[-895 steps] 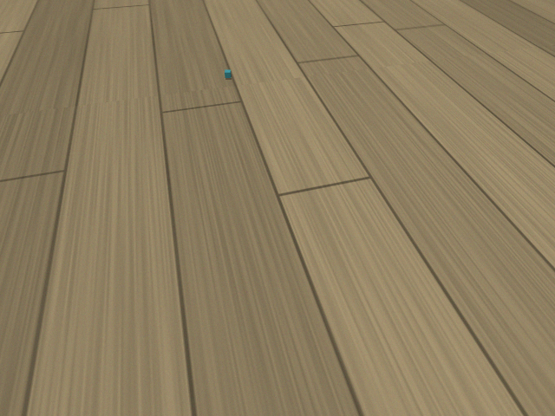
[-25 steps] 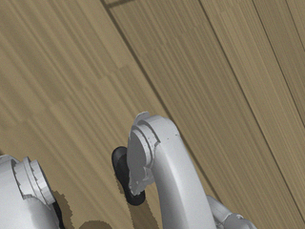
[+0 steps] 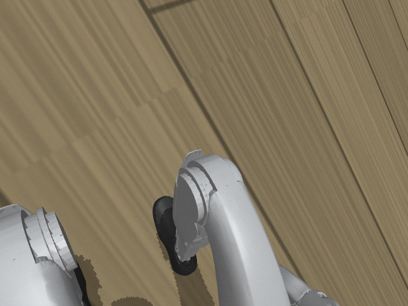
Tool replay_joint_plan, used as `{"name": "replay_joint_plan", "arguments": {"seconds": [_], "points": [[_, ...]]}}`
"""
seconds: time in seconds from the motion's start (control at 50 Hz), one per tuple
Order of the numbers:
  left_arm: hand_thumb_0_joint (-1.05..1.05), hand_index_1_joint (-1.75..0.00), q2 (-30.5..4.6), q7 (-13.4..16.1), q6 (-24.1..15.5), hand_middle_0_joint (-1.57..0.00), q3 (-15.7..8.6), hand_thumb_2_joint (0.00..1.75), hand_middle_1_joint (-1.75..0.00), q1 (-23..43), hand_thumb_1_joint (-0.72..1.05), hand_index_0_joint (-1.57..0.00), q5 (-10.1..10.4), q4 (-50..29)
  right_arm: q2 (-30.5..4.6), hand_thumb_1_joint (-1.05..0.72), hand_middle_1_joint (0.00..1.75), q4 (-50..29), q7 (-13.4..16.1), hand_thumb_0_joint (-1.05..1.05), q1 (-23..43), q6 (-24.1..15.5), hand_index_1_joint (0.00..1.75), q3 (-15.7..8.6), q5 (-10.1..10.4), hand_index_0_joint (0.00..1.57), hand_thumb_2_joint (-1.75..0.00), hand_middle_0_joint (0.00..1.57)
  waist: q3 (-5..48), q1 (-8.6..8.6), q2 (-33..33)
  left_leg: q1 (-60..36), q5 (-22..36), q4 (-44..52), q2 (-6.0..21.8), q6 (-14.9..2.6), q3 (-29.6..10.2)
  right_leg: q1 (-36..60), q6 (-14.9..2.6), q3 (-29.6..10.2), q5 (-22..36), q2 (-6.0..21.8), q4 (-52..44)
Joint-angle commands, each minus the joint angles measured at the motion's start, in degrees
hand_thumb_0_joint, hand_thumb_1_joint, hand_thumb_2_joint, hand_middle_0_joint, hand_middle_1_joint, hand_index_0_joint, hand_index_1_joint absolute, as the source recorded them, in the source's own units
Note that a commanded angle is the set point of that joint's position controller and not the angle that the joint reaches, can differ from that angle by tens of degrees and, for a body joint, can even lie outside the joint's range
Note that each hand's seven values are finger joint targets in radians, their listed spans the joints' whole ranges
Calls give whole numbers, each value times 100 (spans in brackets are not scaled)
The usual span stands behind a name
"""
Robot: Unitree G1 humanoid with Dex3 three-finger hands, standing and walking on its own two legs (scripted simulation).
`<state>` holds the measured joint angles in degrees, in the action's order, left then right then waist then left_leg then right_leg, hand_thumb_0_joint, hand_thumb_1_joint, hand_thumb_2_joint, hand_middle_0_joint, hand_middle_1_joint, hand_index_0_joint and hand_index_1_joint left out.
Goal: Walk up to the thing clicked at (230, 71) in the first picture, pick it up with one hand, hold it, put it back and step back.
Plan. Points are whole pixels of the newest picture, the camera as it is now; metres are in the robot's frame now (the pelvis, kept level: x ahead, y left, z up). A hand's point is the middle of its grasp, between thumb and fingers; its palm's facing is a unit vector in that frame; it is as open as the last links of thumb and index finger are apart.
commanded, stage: settle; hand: left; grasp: from above
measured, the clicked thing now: out of the picture +0.46 +0.33 -0.28
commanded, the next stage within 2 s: lift in 0.74 s
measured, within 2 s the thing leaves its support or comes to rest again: leaves its support in 0.14 s
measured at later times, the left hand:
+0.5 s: hand out of the picture +0.43 +0.34 -0.17, palm faces -0.46 -0.13 -0.88, open 5.2 cm
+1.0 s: hand out of the picture +0.42 +0.34 -0.11, palm faces -0.44 -0.12 -0.89, open 5.0 cm
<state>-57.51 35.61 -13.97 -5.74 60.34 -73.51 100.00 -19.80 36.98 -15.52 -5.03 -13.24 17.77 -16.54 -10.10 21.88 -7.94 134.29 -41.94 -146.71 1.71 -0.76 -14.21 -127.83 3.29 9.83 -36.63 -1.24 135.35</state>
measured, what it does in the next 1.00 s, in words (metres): stands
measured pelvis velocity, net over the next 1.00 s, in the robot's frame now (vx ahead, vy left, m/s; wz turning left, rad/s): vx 0.00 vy -0.01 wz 0.12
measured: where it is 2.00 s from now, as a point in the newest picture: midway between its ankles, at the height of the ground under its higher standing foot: (132, 277)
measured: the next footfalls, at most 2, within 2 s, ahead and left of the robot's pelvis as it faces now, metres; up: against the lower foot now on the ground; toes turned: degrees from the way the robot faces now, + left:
none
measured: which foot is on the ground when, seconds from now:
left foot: down 0.00-1.00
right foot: down 0.00-1.00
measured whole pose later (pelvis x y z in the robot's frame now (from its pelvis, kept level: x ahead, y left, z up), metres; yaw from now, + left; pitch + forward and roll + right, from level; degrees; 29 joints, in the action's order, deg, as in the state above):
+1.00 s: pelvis +0.00 -0.01 +0.04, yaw +7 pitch +34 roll -8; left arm -41.9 16.6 -10.3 -3.1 54.4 -69.6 77.8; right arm -16.1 40.9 -9.6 -11.1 -2.2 4.1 -6.9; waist 4.2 13.6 1.0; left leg 132.5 -38.6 -136.1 0.5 -0.8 -6.8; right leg -128.2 1.8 4.1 -37.0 1.5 130.6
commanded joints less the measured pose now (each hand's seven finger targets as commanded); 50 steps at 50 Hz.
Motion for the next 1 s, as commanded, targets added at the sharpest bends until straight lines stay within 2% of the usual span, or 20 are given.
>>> {"name": "replay_joint_plan", "arguments": {"seconds": [0.0, 0.1, 0.18, 0.24, 0.28, 0.3, 0.32, 0.34, 0.38, 0.4, 0.46, 0.5, 0.52, 0.54, 0.58, 0.6, 0.74, 0.86, 0.92, 0.98], "points": [[0, -44, -1266, 126, 91, -105, -237, 32, -54, 1131, 81, -115, 70, -728, -1854, -91, 30, 83, 60, 0, -1067, -16, 30, -659, 67, 20, -90, 20, 3910, 61, 3251, -2861, 1234, 1734, 88, 117, 472, 2011, -445, 542, 1290, -256, -938], [0, -40, -1151, 34, 147, -108, -406, 33, -50, 1120, 84, -117, 58, -1457, -1743, -91, 30, 205, -11, 0, -1151, 8, 30, -873, 132, 20, -90, 20, 4295, -39, 3677, -3135, 1574, 1688, 78, 157, 566, 1879, -477, 498, 1526, -246, -844], [0, -36, -956, -77, 230, -108, -555, 29, -45, 878, 83, -117, 131, -2164, -1712, -90, 30, 355, -36, 0, -1335, 95, 30, -1166, 252, 20, -90, 20, 4788, -276, 3959, -3268, 1872, 1773, 26, 169, 716, 1868, -529, 407, 1708, -227, -900], [0, -33, -386, -345, 360, -108, -302, 27, -42, 750, 84, -117, 233, -2118, -1675, -90, 30, 366, -81, 0, -1360, 162, 30, -1409, 370, 20, -90, 20, 4598, -279, 3663, -3157, 1826, 1808, 8, 140, 744, 1516, -528, 373, 1610, -203, -930], [0, -30, -275, -513, 437, -106, -315, 22, -39, 877, 82, -116, 322, -2212, -1682, -90, 30, 435, -63, 0, -1509, 264, 30, -1528, 464, 20, -90, 20, 4696, -288, 3521, -3083, 1765, 1912, -23, 113, 741, 1492, -534, 336, 1558, -163, -1003], [0, -29, 194, -644, 459, -107, 44, 21, -37, 981, 80, -115, 386, -2238, -1581, -90, 30, 316, -67, 0, -1391, 277, 30, -1511, 518, 20, -90, 20, 4594, -268, 3398, -2996, 1626, 1939, -29, 85, 762, 1433, -533, 305, 1452, -160, -1086], [0, -29, -81, -694, 485, -106, -155, 22, -38, 864, 79, -114, 425, -2173, -1643, -90, 30, 456, -35, 0, -1539, 343, 30, -1582, 550, 20, -90, 20, 4682, -338, 3223, -2923, 1493, 1987, -27, 47, 766, 1520, -515, 272, 1371, -159, -1154], [0, -28, 225, -835, 517, -106, 82, 22, -36, 915, 79, -114, 398, -2277, -1594, -90, 30, 358, -41, 0, -1503, 365, 30, -1592, 598, 20, -90, 20, 4575, -343, 3192, -2894, 1470, 2031, -65, 48, 777, 1423, -533, 239, 1315, -125, -1144], [0, -26, -38, -989, 529, -106, -95, 20, -34, 877, 78, -114, 432, -2252, -1625, -90, 30, 458, 6, 0, -1640, 455, 30, -1643, 630, 20, -90, 20, 4649, -382, 2952, -2812, 1377, 2060, -84, 13, 781, 1520, -515, 214, 1262, -104, -1191], [0, -25, 228, -1097, 507, -108, 93, 21, -32, 980, 78, -115, 477, -2338, -1544, -90, 30, 363, 24, 0, -1601, 496, 30, -1657, 670, 20, -90, 20, 4727, -394, 2835, -2784, 1396, 2025, -97, -5, 826, 1566, -515, 173, 1272, -101, -1238], [0, -23, 89, -1320, 406, -110, 86, 20, -29, 1182, 78, -116, 467, -2522, -1474, -90, 30, 310, 120, 0, -1542, 607, 30, -1674, 758, 20, -90, 20, 4636, -398, 2472, -2560, 1112, 2008, -135, -67, 900, 1689, -516, 53, 984, -96, -1384], [0, -23, -216, -1355, 327, -112, -110, 20, -29, 1228, 80, -118, 397, -2495, -1431, -90, 30, 329, 209, 0, -1600, 691, 30, -1662, 740, 20, -90, 20, 4797, -487, 2419, -2383, 1097, 1980, -183, -76, 1012, 1993, -512, -44, 881, -94, -1455], [0, -23, -33, -1417, 257, -113, 51, 19, -29, 1358, 82, -120, 421, -2760, -1311, -90, 30, 253, 225, 0, -1513, 699, 30, -1654, 752, 20, -90, 20, 4871, -501, 2318, -2402, 1219, 1902, -179, -89, 1079, 2157, -502, -144, 952, -110, -1492], [0, -23, -228, -1419, 236, -113, -101, 19, -30, 1233, 83, -120, 389, -2576, -1311, -90, 30, 299, 267, 0, -1533, 743, 30, -1651, 760, 20, -90, 20, 4955, -559, 2262, -2315, 1212, 1917, -192, -96, 1097, 2254, -503, -178, 896, -120, -1541], [0, -19, -201, -1454, 146, -114, -53, 16, -26, 1378, 84, -121, 359, -2736, -1244, -90, 30, 263, 338, 0, -1527, 794, 30, -1637, 757, 20, -90, 20, 4939, -545, 2152, -2252, 1272, 1898, -208, -104, 1135, 2323, -504, -231, 901, -117, -1600], [0, -21, -306, -1441, 128, -114, -125, 18, -28, 1329, 84, -121, 339, -2742, -1233, -90, 30, 292, 375, 0, -1536, 819, 30, -1653, 776, 20, -90, 20, 4986, -648, 2254, -2340, 1286, 1958, -217, -91, 1170, 2337, -516, -248, 905, -103, -1609], [0, -18, -138, -1408, 192, -117, -36, 18, -25, 1408, 88, -124, 225, -2764, -1185, -90, 30, 295, 553, 0, -1544, 965, 30, -1758, 827, 20, -90, 20, 5215, -746, 2675, -2841, 1140, 2296, -205, -36, 1120, 1896, -594, -150, 791, -68, -1576], [0, -17, 249, -1561, 335, -116, 192, 15, -24, 1544, 88, -124, 344, -2926, -1199, -90, 30, 316, 655, 0, -1684, 1011, 30, -1834, 934, 20, -90, 20, 5179, -670, 2809, -3212, 1223, 2588, -214, -9, 1044, 1620, -596, -48, 1028, 16, -1562], [0, -19, 29, -1685, 418, -110, 33, 12, -28, 1397, 82, -119, 485, -3202, -1169, -90, 30, 286, 686, 0, -1757, 1065, 30, -1900, 1003, 20, -90, 20, 5590, -877, 2708, -3374, 1363, 2648, -227, -46, 1137, 1923, -579, -128, 1129, 24, -1702], [0, -19, 208, -1936, 493, -113, 93, 15, -27, 1255, 84, -121, 673, -3446, -1104, -90, 30, 261, 707, 0, -1784, 1109, 30, -1974, 1064, 20, -90, 20, 5544, -906, 2758, -3362, 1225, 2845, -245, -59, 1184, 2037, -590, -196, 1003, 45, -1866]]}}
